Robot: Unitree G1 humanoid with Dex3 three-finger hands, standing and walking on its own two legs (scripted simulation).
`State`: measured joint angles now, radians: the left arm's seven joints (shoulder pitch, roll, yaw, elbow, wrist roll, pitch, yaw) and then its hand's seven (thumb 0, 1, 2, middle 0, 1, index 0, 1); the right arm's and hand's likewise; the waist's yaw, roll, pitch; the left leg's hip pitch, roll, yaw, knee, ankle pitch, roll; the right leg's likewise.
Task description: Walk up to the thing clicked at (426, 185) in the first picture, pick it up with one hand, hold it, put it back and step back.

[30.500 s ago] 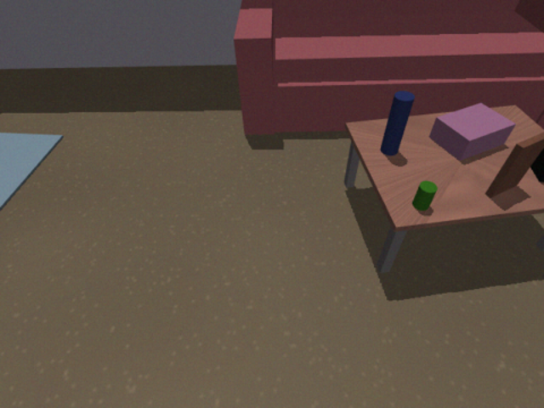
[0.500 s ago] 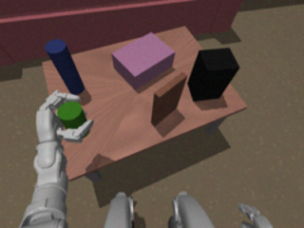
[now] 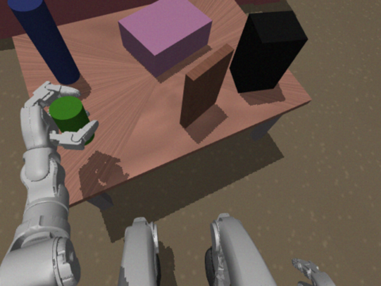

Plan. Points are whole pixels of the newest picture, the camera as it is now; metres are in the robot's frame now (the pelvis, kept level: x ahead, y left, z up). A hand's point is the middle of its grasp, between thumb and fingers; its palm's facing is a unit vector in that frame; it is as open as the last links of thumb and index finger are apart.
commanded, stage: crouch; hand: left
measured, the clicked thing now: (73, 122) +0.45 +0.23 -0.01
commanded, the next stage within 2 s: lower in 0.22 s
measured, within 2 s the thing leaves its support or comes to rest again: rests again in 1.48 s
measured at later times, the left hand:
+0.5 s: hand (83, 127) +0.47 +0.23 -0.06, palm faces +0.20 -0.98 -0.01, open 8.9 cm
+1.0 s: hand (91, 139) +0.47 +0.23 -0.12, palm faces +0.18 -0.98 -0.02, open 8.9 cm
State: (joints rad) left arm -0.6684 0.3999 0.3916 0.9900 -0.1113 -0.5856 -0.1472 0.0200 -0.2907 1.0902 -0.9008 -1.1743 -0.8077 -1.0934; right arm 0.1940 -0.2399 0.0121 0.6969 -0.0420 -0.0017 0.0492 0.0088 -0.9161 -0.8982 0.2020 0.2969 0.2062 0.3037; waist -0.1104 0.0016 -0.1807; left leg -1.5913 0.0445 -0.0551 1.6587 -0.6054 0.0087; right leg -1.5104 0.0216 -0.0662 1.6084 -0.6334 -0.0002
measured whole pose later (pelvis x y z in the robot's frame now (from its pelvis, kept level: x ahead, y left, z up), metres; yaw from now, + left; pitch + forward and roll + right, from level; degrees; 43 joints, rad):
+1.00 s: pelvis -0.02 -0.01 -0.11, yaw -2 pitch +35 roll -5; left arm -0.76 0.48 0.46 1.03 -0.10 -0.57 -0.17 0.02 -0.29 1.09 -0.89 -1.18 -0.80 -1.10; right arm 0.16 -0.25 0.05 0.68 -0.06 0.01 0.05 0.01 -0.93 -0.90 0.20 0.30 0.21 0.30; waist -0.13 0.00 -0.17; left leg -1.97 0.05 -0.07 2.01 -0.66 0.01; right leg -1.89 0.03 -0.08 1.98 -0.69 -0.01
